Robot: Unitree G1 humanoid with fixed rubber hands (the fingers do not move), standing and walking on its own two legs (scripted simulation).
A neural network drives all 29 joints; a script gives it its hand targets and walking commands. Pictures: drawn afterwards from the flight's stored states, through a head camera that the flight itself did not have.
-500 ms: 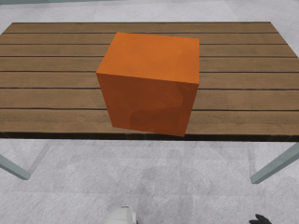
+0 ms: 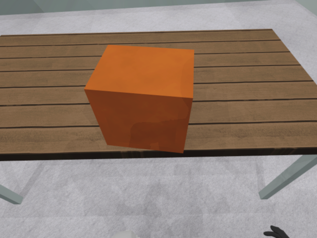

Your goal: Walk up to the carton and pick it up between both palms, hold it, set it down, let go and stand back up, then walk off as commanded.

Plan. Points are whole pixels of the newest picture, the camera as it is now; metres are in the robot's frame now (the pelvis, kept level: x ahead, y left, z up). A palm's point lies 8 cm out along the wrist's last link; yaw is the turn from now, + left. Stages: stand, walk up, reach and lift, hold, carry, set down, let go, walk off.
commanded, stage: walk up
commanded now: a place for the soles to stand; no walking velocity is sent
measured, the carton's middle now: (147, 101) +0.49 +0.06 +0.04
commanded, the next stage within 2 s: stand in 0.48 s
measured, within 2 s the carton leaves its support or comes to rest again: neither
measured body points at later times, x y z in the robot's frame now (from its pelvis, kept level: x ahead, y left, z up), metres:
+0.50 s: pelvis +0.00 +0.01 +0.00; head +0.02 -0.01 +0.45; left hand +0.12 +0.32 -0.10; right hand +0.10 -0.30 -0.11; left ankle +0.05 +0.13 -0.71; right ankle +0.00 -0.13 -0.71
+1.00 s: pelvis +0.00 +0.01 +0.00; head +0.04 +0.02 +0.45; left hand +0.19 +0.30 -0.09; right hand +0.14 -0.30 -0.09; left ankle +0.05 +0.13 -0.71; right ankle +0.00 -0.13 -0.71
